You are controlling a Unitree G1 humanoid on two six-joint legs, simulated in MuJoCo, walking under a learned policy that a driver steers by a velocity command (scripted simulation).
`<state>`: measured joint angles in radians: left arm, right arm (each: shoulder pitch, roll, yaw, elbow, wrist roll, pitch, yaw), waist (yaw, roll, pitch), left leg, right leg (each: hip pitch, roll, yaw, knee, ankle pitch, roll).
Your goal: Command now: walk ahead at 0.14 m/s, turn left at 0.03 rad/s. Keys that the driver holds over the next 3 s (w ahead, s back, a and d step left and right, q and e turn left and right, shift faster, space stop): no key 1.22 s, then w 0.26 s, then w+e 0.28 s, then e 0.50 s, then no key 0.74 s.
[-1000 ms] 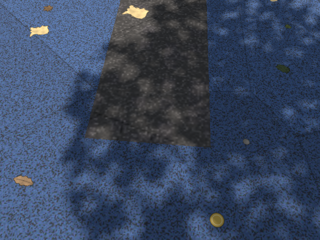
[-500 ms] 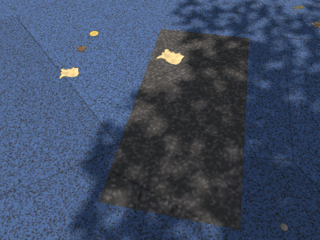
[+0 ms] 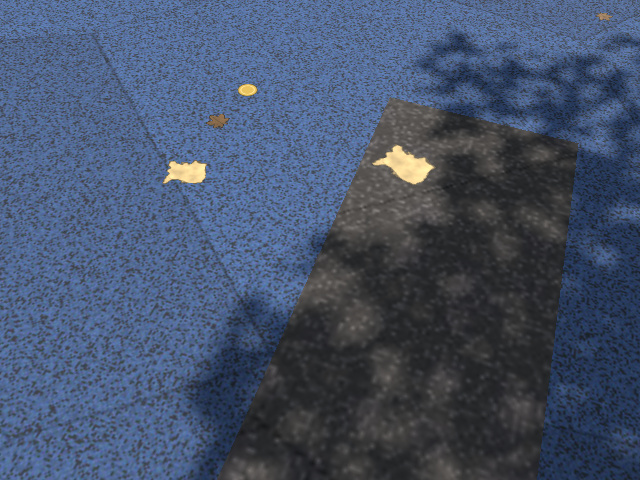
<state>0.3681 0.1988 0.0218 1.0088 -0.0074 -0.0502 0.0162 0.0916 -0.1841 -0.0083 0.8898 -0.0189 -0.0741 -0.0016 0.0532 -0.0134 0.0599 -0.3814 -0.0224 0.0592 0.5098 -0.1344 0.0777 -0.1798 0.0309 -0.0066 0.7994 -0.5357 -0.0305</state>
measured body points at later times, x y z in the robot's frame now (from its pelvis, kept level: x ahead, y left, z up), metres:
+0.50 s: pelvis +0.04 -0.01 +0.01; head +0.03 -0.01 +0.46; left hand +0.03 +0.22 -0.15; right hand +0.05 -0.24 -0.14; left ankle +0.09 +0.08 -0.73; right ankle +0.02 -0.12 -0.73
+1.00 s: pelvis +0.05 -0.02 +0.01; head +0.06 -0.02 +0.46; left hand +0.03 +0.19 -0.15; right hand +0.03 -0.24 -0.15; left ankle +0.09 +0.08 -0.73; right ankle +0.02 -0.12 -0.73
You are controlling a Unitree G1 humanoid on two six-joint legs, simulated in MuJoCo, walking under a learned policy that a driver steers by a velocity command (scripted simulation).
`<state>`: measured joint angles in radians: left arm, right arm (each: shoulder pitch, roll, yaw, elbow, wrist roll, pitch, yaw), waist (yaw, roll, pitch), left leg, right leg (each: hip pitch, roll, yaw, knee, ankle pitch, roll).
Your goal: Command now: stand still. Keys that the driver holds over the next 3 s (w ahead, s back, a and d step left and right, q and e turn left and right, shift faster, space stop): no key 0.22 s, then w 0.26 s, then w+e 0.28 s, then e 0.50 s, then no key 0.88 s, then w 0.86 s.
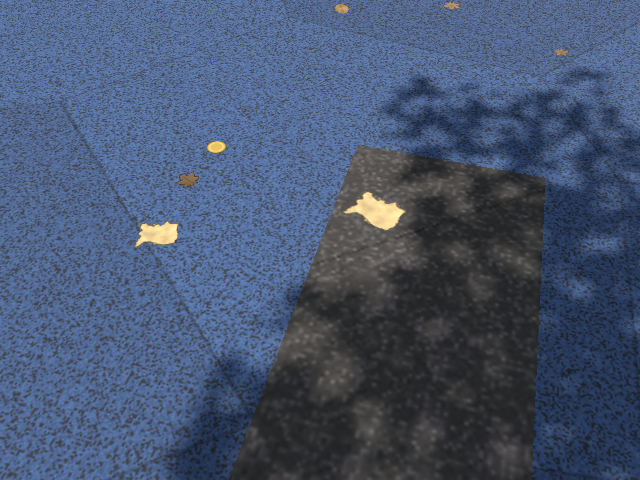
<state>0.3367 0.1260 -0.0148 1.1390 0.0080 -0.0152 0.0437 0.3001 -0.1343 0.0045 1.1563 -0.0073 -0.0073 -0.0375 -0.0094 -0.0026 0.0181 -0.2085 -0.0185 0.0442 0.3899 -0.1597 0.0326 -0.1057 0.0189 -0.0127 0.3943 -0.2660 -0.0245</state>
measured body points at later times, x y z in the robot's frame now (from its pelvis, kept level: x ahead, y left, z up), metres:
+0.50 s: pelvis +0.06 +0.02 -0.01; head +0.06 +0.03 +0.44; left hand -0.04 +0.24 -0.17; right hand +0.07 -0.21 -0.15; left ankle +0.07 +0.11 -0.73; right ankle -0.03 -0.10 -0.74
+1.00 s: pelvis +0.28 +0.02 -0.03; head +0.32 +0.01 +0.41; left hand +0.47 +0.21 -0.17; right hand +0.16 -0.19 -0.18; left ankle +0.11 +0.12 -0.69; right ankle +0.38 -0.03 -0.75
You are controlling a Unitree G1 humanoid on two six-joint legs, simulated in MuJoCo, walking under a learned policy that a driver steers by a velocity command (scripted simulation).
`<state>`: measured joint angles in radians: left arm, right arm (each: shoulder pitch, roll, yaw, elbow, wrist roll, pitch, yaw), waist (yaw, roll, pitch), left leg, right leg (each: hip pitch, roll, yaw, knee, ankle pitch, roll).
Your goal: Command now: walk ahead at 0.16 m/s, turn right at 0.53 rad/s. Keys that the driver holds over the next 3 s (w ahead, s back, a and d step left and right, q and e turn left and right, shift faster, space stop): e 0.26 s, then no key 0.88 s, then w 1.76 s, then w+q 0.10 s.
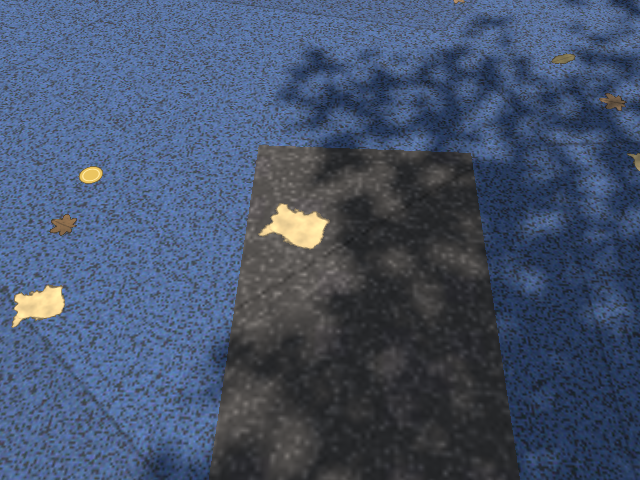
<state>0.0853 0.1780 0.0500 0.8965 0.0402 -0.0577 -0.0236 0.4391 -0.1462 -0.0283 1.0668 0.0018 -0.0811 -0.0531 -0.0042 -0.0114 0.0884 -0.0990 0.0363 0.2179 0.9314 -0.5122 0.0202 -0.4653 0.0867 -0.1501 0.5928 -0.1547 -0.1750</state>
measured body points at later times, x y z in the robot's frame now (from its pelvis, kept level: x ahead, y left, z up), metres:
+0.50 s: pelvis +0.09 +0.03 +0.03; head +0.11 +0.02 +0.48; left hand +0.21 +0.29 -0.09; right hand +0.14 -0.24 -0.10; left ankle +0.13 +0.18 -0.67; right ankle +0.11 -0.03 -0.71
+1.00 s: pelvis +0.11 +0.06 +0.03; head +0.12 +0.06 +0.48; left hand +0.23 +0.30 -0.11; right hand +0.11 -0.19 -0.10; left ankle +0.12 +0.16 -0.71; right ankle +0.05 -0.06 -0.71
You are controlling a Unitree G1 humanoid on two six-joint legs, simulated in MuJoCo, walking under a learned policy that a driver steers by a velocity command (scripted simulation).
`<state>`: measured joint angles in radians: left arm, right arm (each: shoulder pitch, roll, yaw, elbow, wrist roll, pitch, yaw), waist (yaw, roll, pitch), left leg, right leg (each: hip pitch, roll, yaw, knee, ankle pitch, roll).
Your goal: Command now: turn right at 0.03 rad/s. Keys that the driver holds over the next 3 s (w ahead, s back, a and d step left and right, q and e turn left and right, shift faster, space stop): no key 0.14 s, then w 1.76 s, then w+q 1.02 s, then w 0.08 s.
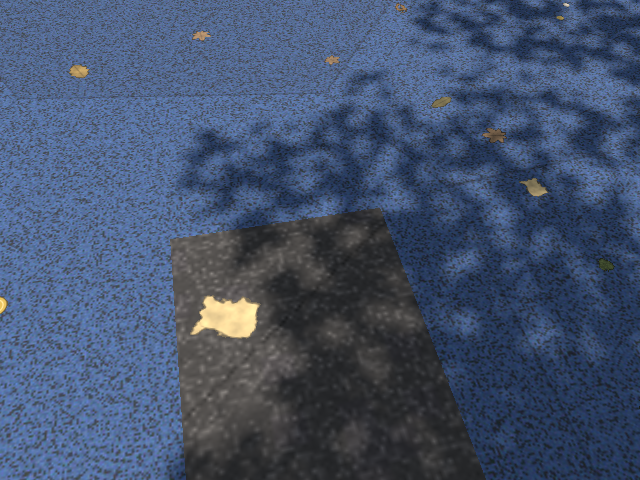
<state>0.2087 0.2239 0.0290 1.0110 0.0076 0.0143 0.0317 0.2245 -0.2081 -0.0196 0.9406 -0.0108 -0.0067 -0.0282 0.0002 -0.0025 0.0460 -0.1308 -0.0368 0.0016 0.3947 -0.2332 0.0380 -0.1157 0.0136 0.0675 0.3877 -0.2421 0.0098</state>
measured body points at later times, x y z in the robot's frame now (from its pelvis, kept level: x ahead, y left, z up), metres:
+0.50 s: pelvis +0.06 -0.03 -0.01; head +0.06 -0.04 +0.44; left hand +0.05 +0.22 -0.15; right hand +0.05 -0.29 -0.16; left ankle -0.01 +0.08 -0.72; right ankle -0.02 -0.13 -0.74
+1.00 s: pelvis +0.31 +0.01 +0.00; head +0.33 +0.02 +0.45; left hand +0.36 +0.26 -0.15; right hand +0.34 -0.25 -0.14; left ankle +0.33 +0.07 -0.74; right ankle +0.29 -0.13 -0.66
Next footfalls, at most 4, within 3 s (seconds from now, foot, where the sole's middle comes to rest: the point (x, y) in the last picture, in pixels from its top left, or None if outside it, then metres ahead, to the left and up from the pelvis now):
0.80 left None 0.37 0.07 -0.78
1.36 right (378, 402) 0.68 -0.10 -0.78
1.90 left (302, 293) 0.99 0.07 -0.78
2.46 right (355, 206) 1.30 -0.07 -0.78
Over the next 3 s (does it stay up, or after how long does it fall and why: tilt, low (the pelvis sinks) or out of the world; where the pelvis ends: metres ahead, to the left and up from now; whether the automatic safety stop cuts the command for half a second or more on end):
stays up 1.37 0.10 -0.03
